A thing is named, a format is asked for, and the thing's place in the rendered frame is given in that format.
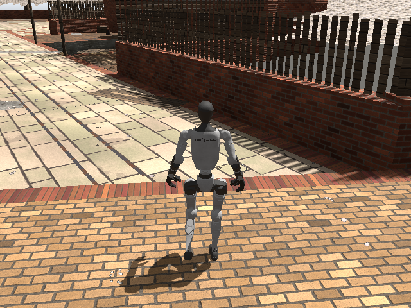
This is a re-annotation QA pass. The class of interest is left robot thigh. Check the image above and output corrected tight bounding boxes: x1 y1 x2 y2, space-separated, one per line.
184 178 197 219

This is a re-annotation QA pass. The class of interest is robot right shin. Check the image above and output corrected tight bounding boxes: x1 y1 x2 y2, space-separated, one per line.
211 211 222 252

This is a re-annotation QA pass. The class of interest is robot left hand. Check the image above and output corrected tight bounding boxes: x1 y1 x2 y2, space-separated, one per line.
166 175 181 188

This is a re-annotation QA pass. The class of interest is robot left forearm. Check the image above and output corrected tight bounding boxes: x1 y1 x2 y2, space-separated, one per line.
168 155 180 178

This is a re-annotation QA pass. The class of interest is robot right forearm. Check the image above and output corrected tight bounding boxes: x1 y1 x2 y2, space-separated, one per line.
231 155 243 181

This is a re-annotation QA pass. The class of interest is robot left upper arm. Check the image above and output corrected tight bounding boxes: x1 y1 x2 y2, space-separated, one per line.
173 129 192 164

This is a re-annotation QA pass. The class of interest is robot right hand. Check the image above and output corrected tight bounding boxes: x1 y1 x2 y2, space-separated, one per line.
230 178 245 192

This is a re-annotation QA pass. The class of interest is robot right upper arm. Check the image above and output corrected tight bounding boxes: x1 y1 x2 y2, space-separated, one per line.
219 129 238 165

